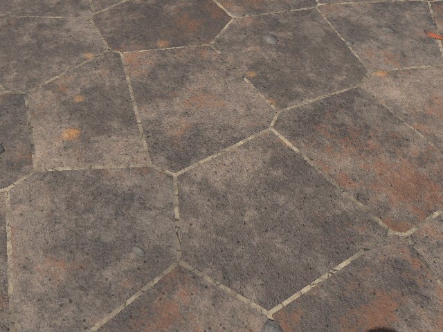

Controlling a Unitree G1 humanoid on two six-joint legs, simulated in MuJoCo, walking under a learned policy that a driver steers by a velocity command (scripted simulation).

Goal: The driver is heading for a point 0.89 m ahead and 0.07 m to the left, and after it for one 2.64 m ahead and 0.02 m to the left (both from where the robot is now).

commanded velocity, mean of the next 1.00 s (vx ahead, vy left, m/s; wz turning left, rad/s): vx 0.50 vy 0.00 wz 0.26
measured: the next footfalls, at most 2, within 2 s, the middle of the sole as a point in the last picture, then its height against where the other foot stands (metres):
right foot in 0.36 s outside the picture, level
left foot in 0.88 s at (165, 283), level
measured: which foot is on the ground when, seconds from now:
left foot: down 0.00-0.38, up 0.40-0.86, down 0.88-1.00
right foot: up 0.00-0.34, down 0.36-0.90, up 0.92-1.00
